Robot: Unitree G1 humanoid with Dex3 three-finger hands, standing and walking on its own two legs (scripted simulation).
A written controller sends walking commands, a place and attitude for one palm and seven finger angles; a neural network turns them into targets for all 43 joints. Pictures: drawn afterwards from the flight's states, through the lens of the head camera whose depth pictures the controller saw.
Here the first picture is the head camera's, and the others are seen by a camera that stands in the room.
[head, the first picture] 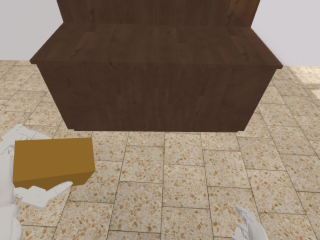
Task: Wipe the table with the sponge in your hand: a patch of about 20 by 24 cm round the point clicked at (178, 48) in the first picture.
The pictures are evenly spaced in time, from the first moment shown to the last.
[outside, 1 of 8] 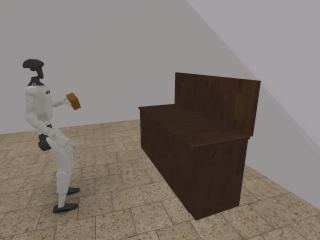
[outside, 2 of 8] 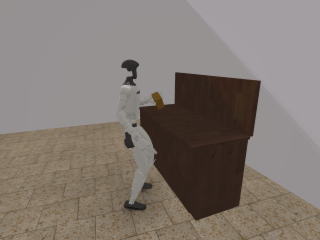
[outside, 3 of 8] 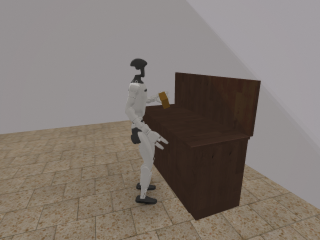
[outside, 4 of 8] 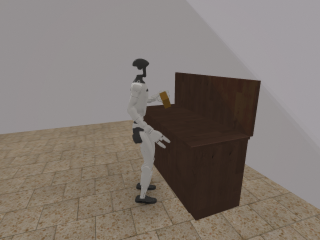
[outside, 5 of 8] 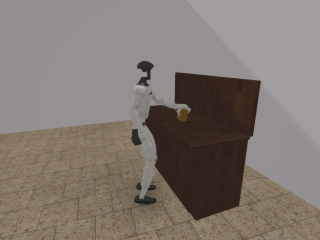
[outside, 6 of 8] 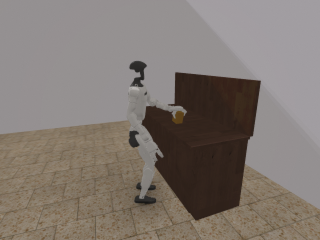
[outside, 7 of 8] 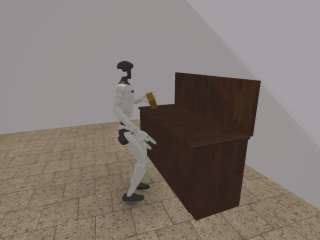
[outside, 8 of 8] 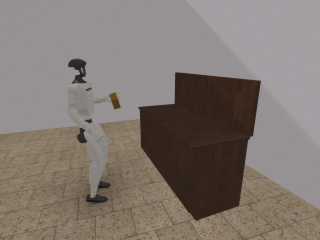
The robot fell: no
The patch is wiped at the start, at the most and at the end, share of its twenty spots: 0.00 1.00 1.00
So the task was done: yes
